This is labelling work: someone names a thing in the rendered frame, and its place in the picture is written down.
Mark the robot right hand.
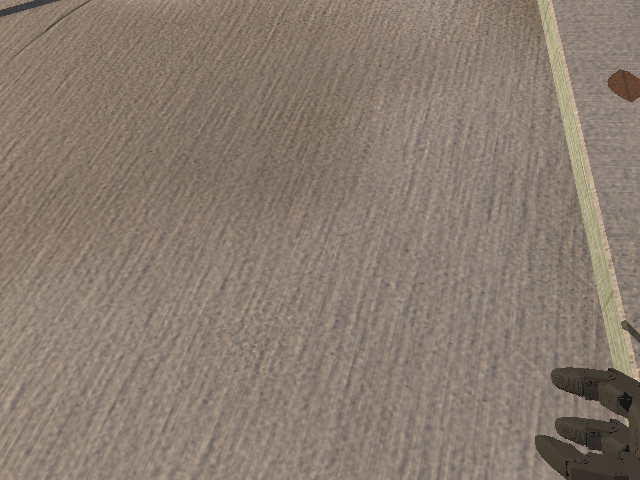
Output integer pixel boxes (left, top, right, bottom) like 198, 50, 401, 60
535, 367, 640, 480

